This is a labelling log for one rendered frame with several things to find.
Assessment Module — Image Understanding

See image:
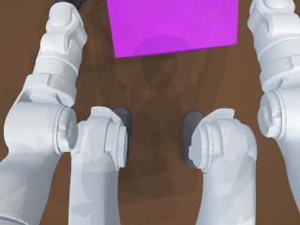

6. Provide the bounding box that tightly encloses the robot right thigh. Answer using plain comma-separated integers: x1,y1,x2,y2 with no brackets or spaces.
193,118,256,225

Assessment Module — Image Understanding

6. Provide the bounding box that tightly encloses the robot left hand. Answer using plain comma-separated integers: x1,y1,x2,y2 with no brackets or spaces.
54,0,87,12

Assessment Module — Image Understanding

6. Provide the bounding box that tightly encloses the robot left foot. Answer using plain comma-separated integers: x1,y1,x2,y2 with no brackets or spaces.
113,106,132,160

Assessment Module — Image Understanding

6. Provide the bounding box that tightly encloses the robot right forearm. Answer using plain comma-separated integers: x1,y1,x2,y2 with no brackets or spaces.
247,0,300,93

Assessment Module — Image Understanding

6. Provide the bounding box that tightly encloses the carton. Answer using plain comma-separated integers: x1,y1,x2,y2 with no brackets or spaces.
107,0,238,58

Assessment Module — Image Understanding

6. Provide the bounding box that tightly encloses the right robot upper arm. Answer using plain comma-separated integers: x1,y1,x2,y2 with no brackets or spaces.
257,86,300,213

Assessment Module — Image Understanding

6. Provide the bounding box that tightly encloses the left robot upper arm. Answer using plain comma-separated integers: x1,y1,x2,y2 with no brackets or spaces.
0,101,79,225

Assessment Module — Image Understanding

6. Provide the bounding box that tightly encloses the robot left forearm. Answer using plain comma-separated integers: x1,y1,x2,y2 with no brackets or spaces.
4,2,87,146

